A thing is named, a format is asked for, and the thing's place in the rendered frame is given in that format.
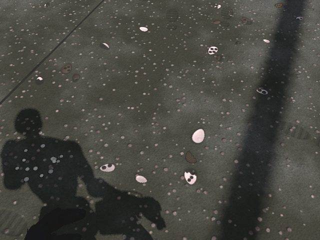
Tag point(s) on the robot left hand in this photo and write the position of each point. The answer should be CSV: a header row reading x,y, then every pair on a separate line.
x,y
54,220

